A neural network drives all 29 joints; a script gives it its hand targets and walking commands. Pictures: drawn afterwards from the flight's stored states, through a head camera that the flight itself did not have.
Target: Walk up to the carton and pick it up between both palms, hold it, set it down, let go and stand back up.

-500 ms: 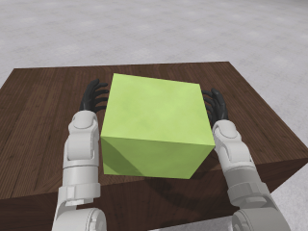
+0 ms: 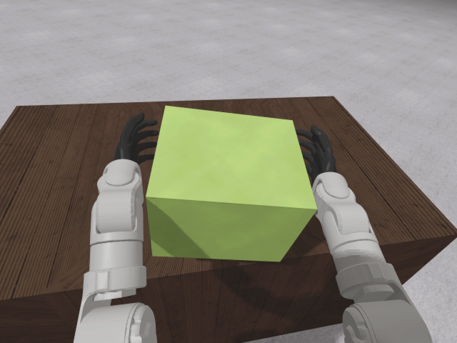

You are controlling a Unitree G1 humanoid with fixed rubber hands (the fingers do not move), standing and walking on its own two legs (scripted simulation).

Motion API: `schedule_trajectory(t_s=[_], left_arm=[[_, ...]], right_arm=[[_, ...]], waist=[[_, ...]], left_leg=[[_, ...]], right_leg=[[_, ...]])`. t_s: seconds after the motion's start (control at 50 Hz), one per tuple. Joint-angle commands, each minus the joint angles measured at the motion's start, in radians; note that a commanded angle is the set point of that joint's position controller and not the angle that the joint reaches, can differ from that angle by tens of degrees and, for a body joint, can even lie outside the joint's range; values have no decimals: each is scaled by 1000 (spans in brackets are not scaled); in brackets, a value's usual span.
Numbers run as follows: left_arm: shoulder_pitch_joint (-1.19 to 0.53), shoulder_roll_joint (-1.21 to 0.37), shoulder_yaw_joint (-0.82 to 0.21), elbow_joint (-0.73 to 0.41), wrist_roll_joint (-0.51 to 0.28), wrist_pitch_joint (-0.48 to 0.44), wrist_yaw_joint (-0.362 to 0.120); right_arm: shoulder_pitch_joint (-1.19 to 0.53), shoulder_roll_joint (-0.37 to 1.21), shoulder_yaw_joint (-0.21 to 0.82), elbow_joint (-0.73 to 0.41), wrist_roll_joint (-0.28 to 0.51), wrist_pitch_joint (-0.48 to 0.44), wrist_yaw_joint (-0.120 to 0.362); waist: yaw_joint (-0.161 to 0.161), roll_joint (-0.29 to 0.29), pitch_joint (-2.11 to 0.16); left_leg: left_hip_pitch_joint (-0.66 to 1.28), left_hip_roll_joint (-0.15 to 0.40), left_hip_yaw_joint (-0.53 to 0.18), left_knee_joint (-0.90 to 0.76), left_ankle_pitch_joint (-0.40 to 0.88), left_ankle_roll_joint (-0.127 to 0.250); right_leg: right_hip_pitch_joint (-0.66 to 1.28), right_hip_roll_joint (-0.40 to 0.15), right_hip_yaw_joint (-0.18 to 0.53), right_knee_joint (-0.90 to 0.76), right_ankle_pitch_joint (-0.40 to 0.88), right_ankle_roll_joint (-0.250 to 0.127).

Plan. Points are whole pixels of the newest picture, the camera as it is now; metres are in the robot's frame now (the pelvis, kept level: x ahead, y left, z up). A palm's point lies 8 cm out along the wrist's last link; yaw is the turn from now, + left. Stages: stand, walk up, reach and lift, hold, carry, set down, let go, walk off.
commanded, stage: hold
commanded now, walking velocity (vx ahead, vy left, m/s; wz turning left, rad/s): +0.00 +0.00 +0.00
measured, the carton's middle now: (224, 186) +0.37 +0.01 +0.11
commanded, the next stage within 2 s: none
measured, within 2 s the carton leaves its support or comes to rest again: neither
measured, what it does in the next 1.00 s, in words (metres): stands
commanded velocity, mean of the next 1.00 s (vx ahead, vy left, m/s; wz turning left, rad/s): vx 0.00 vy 0.00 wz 0.00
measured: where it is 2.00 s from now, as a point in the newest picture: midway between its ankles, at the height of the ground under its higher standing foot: outside the picture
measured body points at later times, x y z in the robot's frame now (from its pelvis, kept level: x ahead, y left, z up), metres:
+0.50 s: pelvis -0.02 +0.00 +0.00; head -0.06 +0.02 +0.45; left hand +0.36 +0.17 +0.19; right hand +0.36 -0.16 +0.17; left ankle +0.04 +0.10 -0.75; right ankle -0.01 -0.10 -0.75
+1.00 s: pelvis -0.01 +0.00 +0.00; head -0.05 +0.03 +0.45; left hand +0.36 +0.18 +0.18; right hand +0.36 -0.16 +0.17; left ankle +0.04 +0.10 -0.75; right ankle -0.01 -0.10 -0.75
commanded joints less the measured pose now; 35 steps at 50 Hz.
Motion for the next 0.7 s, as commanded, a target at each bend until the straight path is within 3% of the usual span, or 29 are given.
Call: schedule_trajectory(t_s=[0.0,0.04,0.06,0.08,0.12,0.2,0.26,0.38,0.52,0.62,0.68], left_arm=[[-544,-492,-505,-138,-130,-24,-113],[-533,-494,-508,-155,-132,-12,-111],[-456,-513,-591,-299,-173,-3,-90],[-477,-504,-609,-317,-182,7,-78],[-497,-483,-579,-288,-173,27,-78],[-506,-437,-470,-166,-116,72,-116],[-565,-453,-471,-136,-127,76,-127],[-656,-500,-520,-106,-185,26,-96],[-584,-462,-423,-55,-131,36,-111],[-570,-472,-445,-123,-133,29,-130],[-572,-473,-475,-170,-142,24,-131]], right_arm=[[-746,505,379,-398,76,-71,98],[-740,500,385,-407,82,-62,100],[-741,511,456,-510,133,-70,95],[-724,479,457,-511,147,-56,84],[-727,482,439,-484,145,-33,84],[-691,460,336,-335,76,14,108],[-751,484,289,-326,50,12,125],[-855,527,284,-356,33,-25,134],[-825,516,316,-287,43,-21,121],[-815,534,379,-353,97,-22,88],[-783,534,396,-381,117,-14,75]], waist=[[4,84,-425],[7,85,-419],[19,138,-544],[2,148,-523],[-2,128,-466],[-4,58,-267],[-6,76,-270],[-1,100,-445],[33,52,-404],[17,61,-445],[0,79,-440]], left_leg=[[272,-21,-29,30,294,-34],[276,-19,-29,27,285,-35],[361,-5,-48,82,467,-60],[363,-13,-54,94,501,-70],[345,-12,-46,79,465,-62],[209,2,-13,-47,86,-12],[157,5,-7,-75,-22,-4],[247,2,-23,-28,40,7],[222,-10,-15,-25,98,23],[239,-33,-19,15,244,-3],[255,-37,-25,28,285,-22]], right_leg=[[-41,28,1,-16,250,60],[-50,29,4,-20,227,57],[-26,52,-3,12,370,37],[-49,52,0,-6,337,38],[-79,47,-4,-17,281,42],[-117,11,8,-63,65,48],[-119,0,7,-64,-16,42],[-151,3,2,-48,38,42],[-75,2,16,-39,121,63],[13,9,24,-8,319,80],[7,13,19,-3,361,81]])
